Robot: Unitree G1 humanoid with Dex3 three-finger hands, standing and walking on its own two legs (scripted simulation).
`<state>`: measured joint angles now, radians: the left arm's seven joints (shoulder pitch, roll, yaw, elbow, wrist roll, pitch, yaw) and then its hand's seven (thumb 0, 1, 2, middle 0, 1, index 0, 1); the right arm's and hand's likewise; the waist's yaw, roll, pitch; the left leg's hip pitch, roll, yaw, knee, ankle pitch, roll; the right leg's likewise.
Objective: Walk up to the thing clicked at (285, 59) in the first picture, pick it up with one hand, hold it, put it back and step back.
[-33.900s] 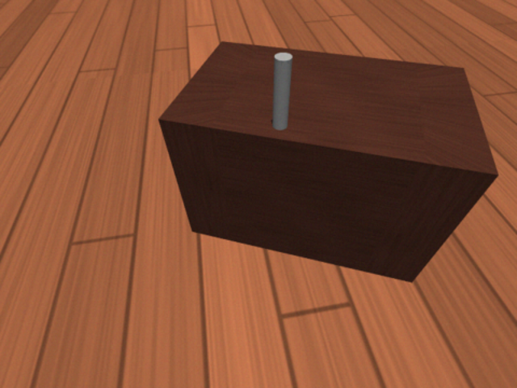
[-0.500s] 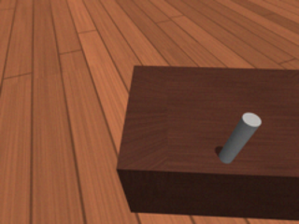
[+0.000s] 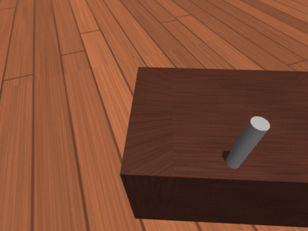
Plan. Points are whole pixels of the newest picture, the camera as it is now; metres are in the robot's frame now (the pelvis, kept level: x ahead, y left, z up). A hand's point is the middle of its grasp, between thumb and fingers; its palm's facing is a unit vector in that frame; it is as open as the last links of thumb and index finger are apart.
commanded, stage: stand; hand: right
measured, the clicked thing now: (244, 145) +0.37 -0.25 -0.02
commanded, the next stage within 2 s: step back in 0.20 s
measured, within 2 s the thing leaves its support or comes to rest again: neither
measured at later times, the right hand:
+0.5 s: hand out of the picture +0.07 -0.31 -0.18, palm faces -0.02 +0.94 -0.35, open 7.4 cm
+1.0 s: hand out of the picture -0.05 -0.28 -0.17, palm faces -0.17 +0.90 -0.39, open 7.4 cm
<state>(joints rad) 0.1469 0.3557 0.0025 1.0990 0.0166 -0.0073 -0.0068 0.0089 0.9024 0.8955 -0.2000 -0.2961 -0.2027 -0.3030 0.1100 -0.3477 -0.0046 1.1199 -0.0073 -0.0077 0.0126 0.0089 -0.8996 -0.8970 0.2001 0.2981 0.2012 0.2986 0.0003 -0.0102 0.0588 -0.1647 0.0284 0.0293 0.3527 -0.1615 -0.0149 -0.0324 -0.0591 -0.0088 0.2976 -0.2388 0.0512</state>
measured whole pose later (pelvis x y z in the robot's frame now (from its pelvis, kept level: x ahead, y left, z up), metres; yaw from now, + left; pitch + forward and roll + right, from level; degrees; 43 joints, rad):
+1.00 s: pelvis -0.17 -0.02 -0.03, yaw +6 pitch -3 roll +0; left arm 0.11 0.38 0.06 0.84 0.01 0.05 0.02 0.01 0.90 0.90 -0.20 -0.30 -0.21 -0.30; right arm 0.13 -0.39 -0.04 0.90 -0.03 0.05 0.02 0.01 -0.90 -0.90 0.20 0.30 0.20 0.30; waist 0.01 -0.02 0.19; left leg -0.29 -0.02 -0.02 0.69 -0.36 0.02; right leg -0.46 0.00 0.01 0.89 -0.49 -0.02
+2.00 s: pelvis -0.48 -0.02 -0.02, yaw -2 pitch -2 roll +0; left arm 0.17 0.40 0.07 0.86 0.02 0.04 0.01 0.01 0.90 0.90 -0.20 -0.30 -0.20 -0.30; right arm 0.09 -0.38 -0.04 0.82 -0.03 0.04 0.00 0.01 -0.90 -0.90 0.20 0.30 0.20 0.30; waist 0.02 -0.01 0.18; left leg -0.39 0.05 0.03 0.62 -0.20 0.01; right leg -0.27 0.03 0.06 0.82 -0.49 0.02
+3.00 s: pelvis -0.65 -0.01 -0.01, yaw +0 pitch -2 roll -1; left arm 0.18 0.37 0.03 1.05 0.02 -0.03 -0.02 0.01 0.90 0.90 -0.20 -0.30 -0.20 -0.30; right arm 0.18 -0.33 -0.02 1.04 -0.03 -0.01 0.02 0.01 -0.90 -0.90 0.20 0.30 0.20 0.30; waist 0.02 -0.01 0.05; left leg -0.22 -0.01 -0.03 0.52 -0.27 0.01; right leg -0.17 0.00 0.03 0.49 -0.28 0.01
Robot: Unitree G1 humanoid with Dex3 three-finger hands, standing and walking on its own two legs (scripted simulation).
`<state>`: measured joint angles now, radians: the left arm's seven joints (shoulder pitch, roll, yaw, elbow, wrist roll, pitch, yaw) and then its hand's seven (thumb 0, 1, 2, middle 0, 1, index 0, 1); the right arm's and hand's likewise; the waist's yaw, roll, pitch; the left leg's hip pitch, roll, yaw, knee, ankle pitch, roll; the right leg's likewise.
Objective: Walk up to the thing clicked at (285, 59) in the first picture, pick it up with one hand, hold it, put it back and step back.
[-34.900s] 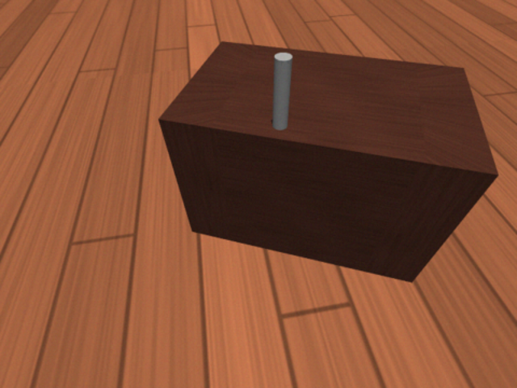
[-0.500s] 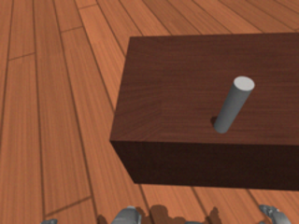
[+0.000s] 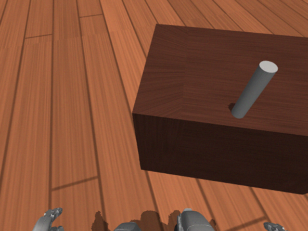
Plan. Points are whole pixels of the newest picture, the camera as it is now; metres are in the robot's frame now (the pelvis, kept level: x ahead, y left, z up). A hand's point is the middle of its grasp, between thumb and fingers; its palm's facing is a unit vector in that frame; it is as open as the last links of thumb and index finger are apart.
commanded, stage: step back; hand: right
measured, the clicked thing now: (250, 93) +0.52 -0.28 +0.01
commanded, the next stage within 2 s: none
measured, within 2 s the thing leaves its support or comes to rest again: neither
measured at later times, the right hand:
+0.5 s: hand out of the picture -0.06 -0.27 -0.15, palm faces +0.06 +0.94 -0.34, open 7.4 cm
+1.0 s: hand out of the picture -0.21 -0.24 -0.13, palm faces +0.05 +0.92 -0.40, open 7.4 cm
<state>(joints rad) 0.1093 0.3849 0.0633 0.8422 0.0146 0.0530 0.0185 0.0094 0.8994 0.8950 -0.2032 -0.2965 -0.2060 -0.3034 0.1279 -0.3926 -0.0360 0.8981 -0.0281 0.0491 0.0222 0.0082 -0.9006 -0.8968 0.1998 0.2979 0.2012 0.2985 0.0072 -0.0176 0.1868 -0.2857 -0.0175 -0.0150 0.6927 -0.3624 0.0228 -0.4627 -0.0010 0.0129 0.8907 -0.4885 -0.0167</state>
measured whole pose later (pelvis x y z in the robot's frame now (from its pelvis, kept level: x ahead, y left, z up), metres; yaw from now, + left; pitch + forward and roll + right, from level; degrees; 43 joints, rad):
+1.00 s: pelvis -0.31 +0.04 +0.00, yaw -8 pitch -2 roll +0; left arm 0.17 0.40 0.07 0.86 0.02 0.04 0.01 0.01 0.90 0.90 -0.20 -0.30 -0.20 -0.30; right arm 0.09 -0.38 -0.04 0.82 -0.03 0.04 0.00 0.01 -0.90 -0.90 0.20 0.30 0.20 0.30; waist 0.02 -0.01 0.18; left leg -0.39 0.05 0.03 0.62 -0.20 0.01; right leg -0.27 0.03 0.06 0.82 -0.49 0.02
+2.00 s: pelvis -0.48 +0.06 +0.02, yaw -6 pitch -2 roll -1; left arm 0.18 0.37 0.03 1.05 0.02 -0.03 -0.02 0.01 0.90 0.90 -0.20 -0.30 -0.20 -0.30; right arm 0.18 -0.33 -0.02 1.04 -0.03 -0.01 0.02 0.01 -0.90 -0.90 0.20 0.30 0.20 0.30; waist 0.02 -0.01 0.05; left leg -0.22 -0.01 -0.03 0.52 -0.27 0.01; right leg -0.17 0.00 0.03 0.49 -0.28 0.01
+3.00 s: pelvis -0.48 +0.05 +0.03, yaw -5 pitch -3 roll +0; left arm 0.10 0.35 0.00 1.14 0.01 -0.02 -0.01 0.01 0.90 0.90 -0.20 -0.30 -0.20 -0.30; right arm 0.10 -0.35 0.00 1.13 -0.01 -0.01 0.01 0.01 -0.90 -0.90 0.20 0.30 0.20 0.30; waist 0.00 0.01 0.06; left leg -0.11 -0.01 -0.04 0.31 -0.15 -0.01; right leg -0.08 0.00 0.02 0.31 -0.17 0.01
